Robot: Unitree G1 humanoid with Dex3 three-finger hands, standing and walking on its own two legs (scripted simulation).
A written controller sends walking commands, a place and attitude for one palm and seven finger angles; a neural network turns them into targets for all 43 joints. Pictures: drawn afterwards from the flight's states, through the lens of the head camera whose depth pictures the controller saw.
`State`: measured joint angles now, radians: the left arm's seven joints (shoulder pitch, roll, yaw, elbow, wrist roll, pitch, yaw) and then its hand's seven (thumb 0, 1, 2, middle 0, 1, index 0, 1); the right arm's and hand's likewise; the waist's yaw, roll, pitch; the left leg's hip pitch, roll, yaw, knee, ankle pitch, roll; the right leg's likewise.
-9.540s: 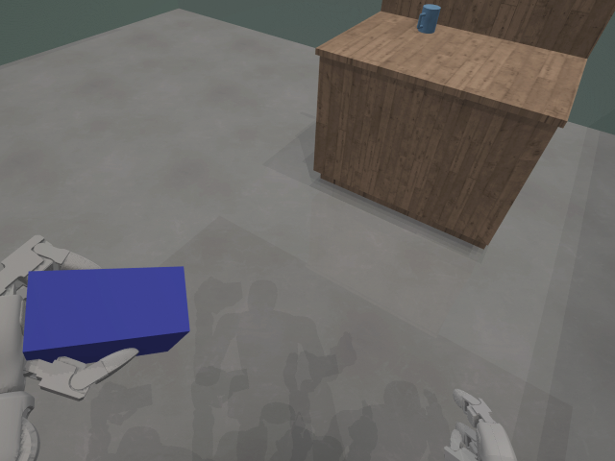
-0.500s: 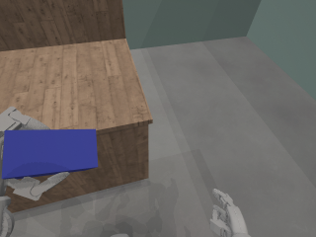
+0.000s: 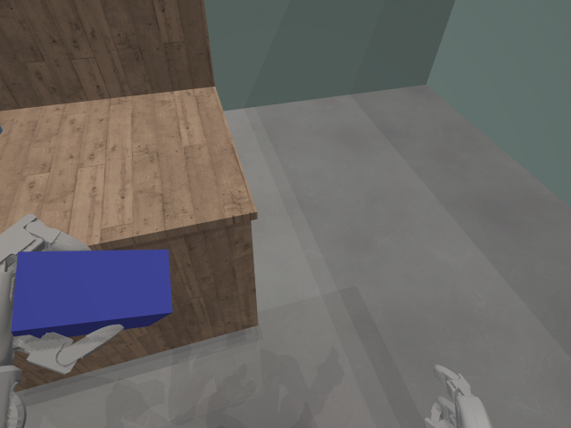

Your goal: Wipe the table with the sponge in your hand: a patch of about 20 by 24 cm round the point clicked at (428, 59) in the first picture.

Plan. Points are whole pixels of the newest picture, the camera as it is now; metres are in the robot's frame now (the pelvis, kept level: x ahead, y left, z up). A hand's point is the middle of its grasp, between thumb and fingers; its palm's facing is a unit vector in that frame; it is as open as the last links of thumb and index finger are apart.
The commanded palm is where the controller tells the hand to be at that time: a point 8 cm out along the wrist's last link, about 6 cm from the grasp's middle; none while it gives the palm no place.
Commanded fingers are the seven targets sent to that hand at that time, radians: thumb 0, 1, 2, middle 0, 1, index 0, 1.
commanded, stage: come to a stop and stand still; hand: left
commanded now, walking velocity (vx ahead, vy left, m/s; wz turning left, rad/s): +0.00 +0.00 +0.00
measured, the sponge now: (117, 293) +0.22 +0.20 +0.14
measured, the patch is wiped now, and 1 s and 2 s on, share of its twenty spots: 0.00 0.00 0.00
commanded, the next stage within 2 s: look again from close up in 0.52 s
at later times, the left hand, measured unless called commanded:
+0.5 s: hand (44, 313) +0.19 +0.25 +0.16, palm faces +0.38 -0.83 -0.42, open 10.4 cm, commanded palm +0.14 +0.29 +0.18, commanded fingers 0.00 0.10 1.30 -1.20 -1.60 -1.20 -1.60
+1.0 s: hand (30, 272) +0.24 +0.31 +0.14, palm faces +0.31 -0.86 -0.40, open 10.4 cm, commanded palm +0.19 +0.34 +0.18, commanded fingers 0.00 0.10 1.30 -1.20 -1.60 -1.20 -1.60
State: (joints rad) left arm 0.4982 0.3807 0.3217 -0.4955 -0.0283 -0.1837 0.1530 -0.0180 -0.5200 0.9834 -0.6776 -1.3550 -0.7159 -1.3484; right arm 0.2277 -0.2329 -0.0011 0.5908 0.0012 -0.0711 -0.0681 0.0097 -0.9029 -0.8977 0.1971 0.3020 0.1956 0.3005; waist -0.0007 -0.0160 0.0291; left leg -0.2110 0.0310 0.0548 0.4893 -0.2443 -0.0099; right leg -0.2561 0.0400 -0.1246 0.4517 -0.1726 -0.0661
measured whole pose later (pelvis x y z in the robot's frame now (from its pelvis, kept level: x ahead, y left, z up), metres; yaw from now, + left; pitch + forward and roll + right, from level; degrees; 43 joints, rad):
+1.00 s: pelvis +0.02 +0.06 +0.00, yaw -2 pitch -1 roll +0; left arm 0.39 0.39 0.33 -0.36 -0.02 -0.26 0.06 -0.02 -0.52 0.99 -0.68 -1.35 -0.72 -1.35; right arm 0.25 -0.18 0.05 0.56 0.00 -0.16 -0.01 0.01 -0.90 -0.90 0.20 0.30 0.20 0.30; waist 0.04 -0.05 0.05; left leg -0.18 -0.07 0.07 0.44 -0.26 0.08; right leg -0.27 -0.01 -0.03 0.46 -0.19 0.00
